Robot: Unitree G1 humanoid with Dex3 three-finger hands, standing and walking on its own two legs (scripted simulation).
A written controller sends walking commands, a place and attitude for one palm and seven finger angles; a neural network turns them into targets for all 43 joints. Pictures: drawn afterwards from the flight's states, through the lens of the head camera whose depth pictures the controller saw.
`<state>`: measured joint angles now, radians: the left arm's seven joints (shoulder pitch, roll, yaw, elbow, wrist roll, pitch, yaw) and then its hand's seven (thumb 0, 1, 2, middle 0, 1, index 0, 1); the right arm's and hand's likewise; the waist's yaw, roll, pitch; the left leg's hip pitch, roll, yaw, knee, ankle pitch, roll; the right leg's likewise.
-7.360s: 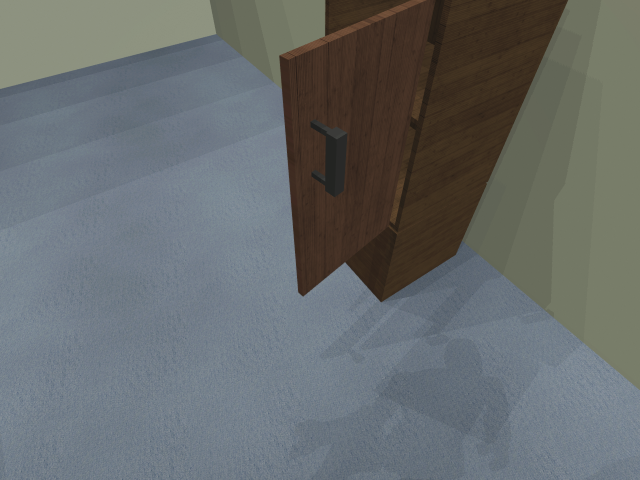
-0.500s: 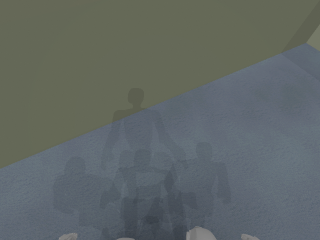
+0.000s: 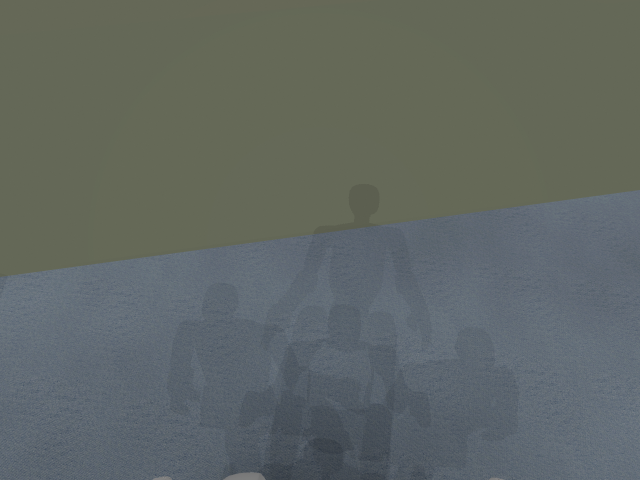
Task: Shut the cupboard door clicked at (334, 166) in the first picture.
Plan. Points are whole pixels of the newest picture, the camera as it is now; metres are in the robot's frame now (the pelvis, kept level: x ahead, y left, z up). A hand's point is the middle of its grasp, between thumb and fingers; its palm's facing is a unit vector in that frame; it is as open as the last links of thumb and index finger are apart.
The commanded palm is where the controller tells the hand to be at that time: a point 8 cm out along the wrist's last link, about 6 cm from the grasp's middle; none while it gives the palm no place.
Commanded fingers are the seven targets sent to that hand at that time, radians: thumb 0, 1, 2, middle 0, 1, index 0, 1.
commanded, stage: walk to a spot facing it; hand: left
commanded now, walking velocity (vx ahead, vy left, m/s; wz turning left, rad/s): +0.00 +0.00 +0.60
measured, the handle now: out of the picture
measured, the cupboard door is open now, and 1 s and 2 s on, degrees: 100 100 100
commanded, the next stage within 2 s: none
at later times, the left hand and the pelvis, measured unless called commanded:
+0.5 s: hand out of the picture +0.02 +0.17 -0.14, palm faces +0.30 -0.92 -0.26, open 7.4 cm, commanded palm none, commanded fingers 0.00 0.90 0.90 -0.20 -0.30 -0.20 -0.30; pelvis +0.00 -0.04 +0.01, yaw +18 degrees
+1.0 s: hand out of the picture -0.02 +0.20 -0.15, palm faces +0.56 -0.78 -0.28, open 7.4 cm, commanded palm none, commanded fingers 0.00 0.90 0.90 -0.20 -0.30 -0.20 -0.30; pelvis +0.01 -0.04 +0.00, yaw +34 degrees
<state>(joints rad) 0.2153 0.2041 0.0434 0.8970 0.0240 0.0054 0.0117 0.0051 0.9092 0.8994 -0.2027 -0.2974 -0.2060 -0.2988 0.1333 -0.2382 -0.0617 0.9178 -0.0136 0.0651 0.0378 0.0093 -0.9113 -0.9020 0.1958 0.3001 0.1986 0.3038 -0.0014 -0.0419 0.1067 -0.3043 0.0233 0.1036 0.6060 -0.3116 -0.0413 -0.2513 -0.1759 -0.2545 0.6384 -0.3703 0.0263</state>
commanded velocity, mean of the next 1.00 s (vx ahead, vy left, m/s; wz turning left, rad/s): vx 0.04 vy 0.00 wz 0.60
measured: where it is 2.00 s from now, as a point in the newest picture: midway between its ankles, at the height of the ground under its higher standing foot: (245, 472)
